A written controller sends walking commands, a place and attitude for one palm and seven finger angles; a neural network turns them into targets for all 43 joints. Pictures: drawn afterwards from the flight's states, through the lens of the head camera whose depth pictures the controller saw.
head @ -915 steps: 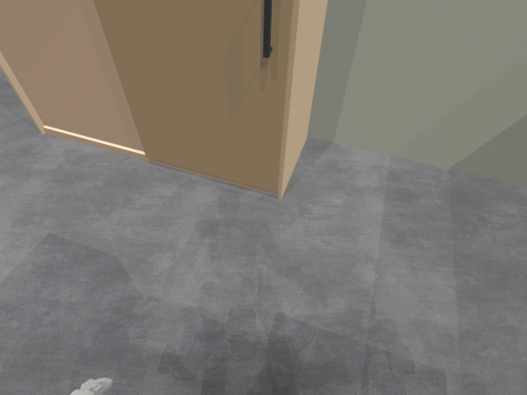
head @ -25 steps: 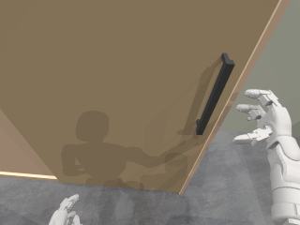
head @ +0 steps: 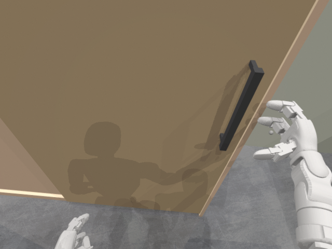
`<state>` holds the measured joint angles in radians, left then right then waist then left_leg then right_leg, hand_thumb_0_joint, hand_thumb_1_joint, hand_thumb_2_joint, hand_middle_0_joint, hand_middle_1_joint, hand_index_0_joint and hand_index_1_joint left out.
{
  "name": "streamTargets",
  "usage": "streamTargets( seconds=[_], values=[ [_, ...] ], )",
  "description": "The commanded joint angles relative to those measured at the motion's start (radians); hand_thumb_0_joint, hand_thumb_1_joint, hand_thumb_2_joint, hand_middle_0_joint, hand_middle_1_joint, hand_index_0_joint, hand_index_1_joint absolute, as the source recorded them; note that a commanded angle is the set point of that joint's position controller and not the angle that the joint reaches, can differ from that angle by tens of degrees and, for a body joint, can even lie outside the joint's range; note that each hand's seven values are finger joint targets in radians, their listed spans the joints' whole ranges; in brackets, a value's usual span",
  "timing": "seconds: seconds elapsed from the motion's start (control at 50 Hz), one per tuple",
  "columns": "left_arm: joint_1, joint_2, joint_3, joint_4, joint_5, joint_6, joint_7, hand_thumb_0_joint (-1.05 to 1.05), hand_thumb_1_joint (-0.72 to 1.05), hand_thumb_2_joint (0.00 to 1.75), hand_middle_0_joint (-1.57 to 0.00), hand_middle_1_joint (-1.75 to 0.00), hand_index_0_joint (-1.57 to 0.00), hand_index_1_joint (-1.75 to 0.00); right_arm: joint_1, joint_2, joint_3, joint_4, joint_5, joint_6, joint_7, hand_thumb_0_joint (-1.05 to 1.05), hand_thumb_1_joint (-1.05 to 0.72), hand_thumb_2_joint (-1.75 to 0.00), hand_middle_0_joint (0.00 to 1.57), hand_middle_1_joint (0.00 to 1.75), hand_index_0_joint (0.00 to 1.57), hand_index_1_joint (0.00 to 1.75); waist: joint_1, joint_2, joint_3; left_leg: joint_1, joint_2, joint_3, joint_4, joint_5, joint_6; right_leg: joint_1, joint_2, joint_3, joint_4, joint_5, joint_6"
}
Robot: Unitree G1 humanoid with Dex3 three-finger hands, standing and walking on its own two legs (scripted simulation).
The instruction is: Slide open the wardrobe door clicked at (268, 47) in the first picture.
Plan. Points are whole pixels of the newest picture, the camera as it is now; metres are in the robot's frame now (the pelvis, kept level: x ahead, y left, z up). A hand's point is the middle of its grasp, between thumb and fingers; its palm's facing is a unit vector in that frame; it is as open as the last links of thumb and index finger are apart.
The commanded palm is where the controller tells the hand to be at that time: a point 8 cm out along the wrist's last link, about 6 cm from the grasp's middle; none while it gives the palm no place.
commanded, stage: feel for the door with the fingertips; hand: right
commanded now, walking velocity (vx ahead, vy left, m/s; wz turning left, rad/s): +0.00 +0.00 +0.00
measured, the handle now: (235, 111) +0.43 -0.14 +0.13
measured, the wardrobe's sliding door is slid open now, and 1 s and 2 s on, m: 0.00 0.00 0.00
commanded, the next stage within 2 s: slide the fingers in behind the handle in 0.72 s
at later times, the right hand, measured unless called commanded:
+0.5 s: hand (259, 128) +0.38 -0.19 +0.13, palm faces +0.05 +1.00 +0.00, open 14.0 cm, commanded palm +0.35 -0.24 +0.14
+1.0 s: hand (262, 125) +0.39 -0.20 +0.13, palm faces +0.06 +1.00 -0.01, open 13.7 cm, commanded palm +0.36 -0.23 +0.14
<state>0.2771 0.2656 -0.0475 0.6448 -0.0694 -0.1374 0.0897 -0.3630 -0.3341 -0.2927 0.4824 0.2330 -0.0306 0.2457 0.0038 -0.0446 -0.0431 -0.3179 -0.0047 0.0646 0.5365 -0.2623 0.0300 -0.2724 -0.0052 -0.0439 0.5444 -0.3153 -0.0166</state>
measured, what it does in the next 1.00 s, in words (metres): stands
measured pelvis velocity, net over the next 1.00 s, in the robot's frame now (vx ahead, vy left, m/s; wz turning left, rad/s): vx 0.00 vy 0.00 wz -0.01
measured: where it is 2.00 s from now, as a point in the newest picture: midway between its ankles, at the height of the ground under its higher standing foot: outside the picture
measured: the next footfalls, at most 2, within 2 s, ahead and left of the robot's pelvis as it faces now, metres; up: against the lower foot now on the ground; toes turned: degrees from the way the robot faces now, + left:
none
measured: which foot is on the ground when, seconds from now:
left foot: down 0.00-1.00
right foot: down 0.00-1.00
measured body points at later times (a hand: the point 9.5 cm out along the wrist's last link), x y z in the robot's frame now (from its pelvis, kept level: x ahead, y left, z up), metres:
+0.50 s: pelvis +0.00 +0.00 +0.00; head +0.01 +0.02 +0.45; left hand +0.14 +0.25 -0.10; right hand +0.37 -0.24 +0.13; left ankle +0.01 +0.10 -0.73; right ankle -0.02 -0.11 -0.73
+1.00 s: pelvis +0.00 +0.00 +0.00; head +0.01 +0.01 +0.45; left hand +0.13 +0.24 -0.11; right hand +0.38 -0.25 +0.14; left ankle +0.01 +0.10 -0.73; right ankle -0.02 -0.11 -0.73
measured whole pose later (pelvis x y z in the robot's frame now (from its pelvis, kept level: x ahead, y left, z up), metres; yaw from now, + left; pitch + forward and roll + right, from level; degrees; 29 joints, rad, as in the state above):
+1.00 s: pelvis +0.00 +0.00 +0.00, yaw -1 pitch +3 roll +0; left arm 0.28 0.26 -0.05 0.68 -0.07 -0.11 0.07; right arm -0.50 -0.30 -0.22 0.61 0.21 -0.07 0.18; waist 0.00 -0.04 -0.04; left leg -0.34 0.00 0.08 0.54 -0.26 0.03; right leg -0.30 0.00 -0.03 0.56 -0.31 -0.02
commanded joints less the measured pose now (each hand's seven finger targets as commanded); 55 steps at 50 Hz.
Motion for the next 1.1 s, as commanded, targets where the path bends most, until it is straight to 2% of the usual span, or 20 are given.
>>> streamTargets(
  seconds=[0.0, 0.04, 0.08, 0.14, 0.2, 0.24, 0.28, 0.34, 0.42, 0.46, 0.56, 0.58, 0.62, 0.66, 0.78, 0.86, 0.96, 0.98, 1.06, 1.08],
  values=[
    [-0.060, 0.125, 0.047, -0.140, 0.003, -0.050, 0.014, 0.00, 0.90, 0.90, -0.20, -0.30, -0.20, -0.30, -0.414, -0.254, -0.078, -0.237, 0.015, -0.080, -0.002, 0.00, 0.50, -0.30, 0.30, 1.20, 0.30, 1.20, 0.011, 0.020, -0.252, 0.140, 0.015, -0.047, -0.052, 0.282, -0.006, 0.065, -0.007, 0.042, -0.066, 0.251, -0.018],
    [-0.063, 0.124, 0.044, -0.137, 0.003, -0.052, 0.016, 0.00, 0.90, 0.90, -0.20, -0.30, -0.20, -0.30, -0.422, -0.257, -0.078, -0.219, 0.018, -0.080, 0.004, 0.00, 0.50, -0.30, 0.30, 1.20, 0.30, 1.20, 0.008, -0.018, -0.244, 0.131, 0.017, -0.049, -0.055, 0.261, -0.003, 0.062, -0.005, 0.042, -0.067, 0.228, -0.015],
    [-0.059, 0.127, 0.045, -0.136, 0.000, -0.052, 0.015, 0.00, 0.90, 0.90, -0.20, -0.30, -0.20, -0.30, -0.416, -0.221, -0.043, -0.195, 0.022, -0.074, 0.011, 0.00, 0.50, -0.30, 0.30, 1.20, 0.30, 1.20, 0.017, 0.032, -0.225, 0.124, 0.016, -0.046, -0.061, 0.255, -0.006, 0.056, -0.009, 0.043, -0.065, 0.222, -0.020],
    [-0.061, 0.126, 0.044, -0.133, -0.003, -0.051, 0.015, 0.00, 0.90, 0.90, -0.20, -0.30, -0.20, -0.30, -0.439, -0.186, -0.013, -0.167, 0.027, -0.059, 0.015, 0.00, 0.50, -0.30, 0.30, 1.20, 0.30, 1.20, 0.022, 0.018, -0.211, 0.100, 0.017, -0.046, -0.064, 0.238, -0.006, 0.049, -0.004, 0.042, -0.064, 0.201, -0.018],
    [-0.056, 0.128, 0.049, -0.134, 0.001, -0.048, 0.010, 0.00, 0.90, 0.90, -0.20, -0.30, -0.20, -0.30, -0.440, -0.208, -0.034, -0.183, 0.021, -0.062, -0.004, 0.00, 0.50, -0.30, 0.30, 1.20, 0.30, 1.20, 0.016, 0.052, -0.257, 0.131, 0.016, -0.050, -0.056, 0.261, -0.008, 0.052, -0.005, 0.043, -0.059, 0.223, -0.021],
    [-0.057, 0.123, 0.049, -0.141, 0.004, -0.046, 0.004, 0.00, 0.90, 0.90, -0.20, -0.30, -0.20, -0.30, -0.409, -0.215, -0.052, -0.214, 0.018, -0.068, -0.016, 0.00, 0.50, -0.30, 0.30, 1.20, 0.30, 1.20, -0.001, 0.021, -0.292, 0.163, 0.020, -0.050, -0.043, 0.313, -0.004, 0.056, -0.002, 0.041, -0.056, 0.268, -0.016],
    [-0.055, 0.128, 0.052, -0.139, 0.005, -0.041, -0.001, 0.00, 0.90, 0.90, -0.20, -0.30, -0.20, -0.30, -0.370, -0.229, -0.069, -0.195, 0.016, -0.068, -0.028, 0.00, 0.50, -0.30, 0.30, 1.20, 0.30, 1.20, -0.004, 0.065, -0.274, 0.169, 0.020, -0.051, -0.042, 0.331, -0.009, 0.039, -0.008, 0.036, -0.051, 0.275, -0.018],
    [-0.064, 0.117, 0.049, -0.143, 0.000, -0.039, -0.003, 0.00, 0.90, 0.90, -0.20, -0.30, -0.20, -0.30, -0.411, -0.178, -0.019, -0.224, 0.008, -0.069, -0.036, 0.00, 0.50, -0.30, 0.30, 1.20, 0.30, 1.20, 0.009, 0.026, -0.237, 0.139, 0.017, -0.047, -0.046, 0.315, -0.007, 0.046, -0.006, 0.034, -0.060, 0.263, -0.015],
    [-0.067, 0.116, 0.053, -0.147, 0.006, -0.038, -0.004, 0.00, 0.90, 0.90, -0.20, -0.30, -0.20, -0.30, -0.392, -0.209, -0.057, -0.261, 0.004, -0.072, -0.056, 0.00, 0.50, -0.30, 0.30, 1.20, 0.30, 1.20, -0.003, 0.019, -0.281, 0.174, 0.018, -0.056, -0.043, 0.342, -0.008, 0.056, -0.006, 0.029, -0.056, 0.282, -0.016],
    [-0.067, 0.118, 0.050, -0.138, 0.003, -0.035, 0.000, 0.00, 0.90, 0.90, -0.20, -0.30, -0.20, -0.30, -0.411, -0.222, -0.064, -0.231, 0.003, -0.068, -0.058, 0.00, 0.50, -0.30, 0.30, 1.20, 0.30, 1.20, 0.006, 0.036, -0.236, 0.158, 0.019, -0.057, -0.053, 0.312, -0.010, 0.032, -0.005, 0.027, -0.062, 0.248, -0.017],
    [-0.060, 0.115, 0.050, -0.133, 0.002, -0.036, 0.003, 0.00, 0.90, 0.90, -0.20, -0.30, -0.20, -0.30, -0.450, -0.173, -0.014, -0.228, 0.005, -0.073, -0.046, 0.00, 0.50, -0.30, 0.30, 1.20, 0.30, 1.20, 0.018, 0.009, -0.266, 0.139, 0.014, -0.051, -0.052, 0.311, -0.006, 0.072, -0.005, 0.032, -0.058, 0.263, -0.017],
    [-0.052, 0.122, 0.051, -0.126, 0.003, -0.032, 0.005, 0.00, 0.90, 0.90, -0.20, -0.30, -0.20, -0.30, -0.451, -0.183, -0.018, -0.189, 0.006, -0.067, -0.045, 0.00, 0.50, -0.30, 0.30, 1.20, 0.30, 1.20, 0.026, 0.060, -0.246, 0.137, 0.014, -0.051, -0.057, 0.307, -0.009, 0.056, -0.010, 0.034, -0.056, 0.256, -0.020],
    [-0.053, 0.120, 0.051, -0.126, 0.002, -0.029, 0.004, 0.00, 0.90, 0.90, -0.20, -0.30, -0.20, -0.30, -0.446, -0.185, -0.026, -0.171, 0.006, -0.064, -0.041, 0.00, 0.50, -0.30, 0.30, 1.20, 0.30, 1.20, 0.016, 0.029, -0.243, 0.134, 0.015, -0.050, -0.054, 0.303, -0.006, 0.051, -0.005, 0.032, -0.059, 0.253, -0.017],
    [-0.053, 0.118, 0.047, -0.124, -0.001, -0.030, 0.004, 0.00, 0.90, 0.90, -0.20, -0.30, -0.20, -0.30, -0.501, -0.153, 0.014, -0.168, 0.004, -0.063, -0.039, 0.00, 0.50, -0.30, 0.30, 1.20, 0.30, 1.20, 0.030, 0.018, -0.233, 0.103, 0.014, -0.044, -0.055, 0.271, -0.004, 0.058, -0.005, 0.040, -0.062, 0.233, -0.014],
    [-0.034, 0.127, 0.051, -0.099, 0.000, -0.023, 0.003, 0.00, 0.90, 0.90, -0.20, -0.30, -0.20, -0.30, -0.620, -0.154, 0.043, -0.114, -0.012, -0.079, -0.055, 0.00, 0.50, -0.30, 0.30, 1.20, 0.30, 1.20, 0.056, 0.043, -0.228, 0.064, 0.014, -0.044, -0.060, 0.220, -0.006, 0.061, -0.009, 0.053, -0.052, 0.206, -0.019],
    [-0.032, 0.121, 0.049, -0.100, 0.003, -0.028, -0.002, 0.00, 0.90, 0.90, -0.20, -0.30, -0.20, -0.30, -0.620, -0.128, 0.060, -0.106, -0.015, -0.091, -0.056, 0.00, 0.50, -0.30, 0.30, 1.20, 0.30, 1.20, 0.043, 0.002, -0.265, 0.065, 0.012, -0.038, -0.047, 0.223, 0.001, 0.080, -0.005, 0.062, -0.053, 0.219, -0.011],
    [-0.041, 0.121, 0.047, -0.107, 0.000, -0.028, -0.007, 0.00, 0.90, 0.90, -0.20, -0.30, -0.20, -0.30, -0.581, -0.121, 0.061, -0.101, -0.011, -0.103, -0.054, 0.00, 0.50, -0.30, 0.30, 1.20, 0.30, 1.20, 0.032, 0.017, -0.244, 0.066, 0.010, -0.032, -0.045, 0.209, 0.004, 0.064, -0.008, 0.067, -0.062, 0.210, -0.008],
    [-0.041, 0.127, 0.049, -0.106, 0.002, -0.025, -0.007, 0.00, 0.90, 0.90, -0.20, -0.30, -0.20, -0.30, -0.581, -0.119, 0.068, -0.097, -0.012, -0.104, -0.056, 0.00, 0.50, -0.30, 0.30, 1.20, 0.30, 1.20, 0.037, 0.065, -0.238, 0.070, 0.011, -0.034, -0.050, 0.205, 0.000, 0.060, -0.013, 0.066, -0.060, 0.204, -0.014],
    [-0.053, 0.116, 0.047, -0.116, 0.001, -0.034, -0.009, 0.00, 0.90, 0.90, -0.20, -0.30, -0.20, -0.30, -0.562, -0.094, 0.081, -0.141, -0.013, -0.108, -0.061, 0.00, 0.50, -0.30, 0.30, 1.20, 0.30, 1.20, 0.025, 0.002, -0.251, 0.067, 0.011, -0.033, -0.047, 0.199, 0.003, 0.082, -0.010, 0.066, -0.067, 0.205, -0.007],
    [-0.050, 0.120, 0.050, -0.115, 0.002, -0.033, -0.011, 0.00, 0.90, 0.90, -0.20, -0.30, -0.20, -0.30, -0.551, -0.084, 0.088, -0.137, -0.012, -0.107, -0.064, 0.00, 0.50, -0.30, 0.30, 1.20, 0.30, 1.20, 0.028, 0.042, -0.249, 0.071, 0.010, -0.032, -0.050, 0.204, 0.001, 0.079, -0.014, 0.066, -0.064, 0.210, -0.011]
  ],
)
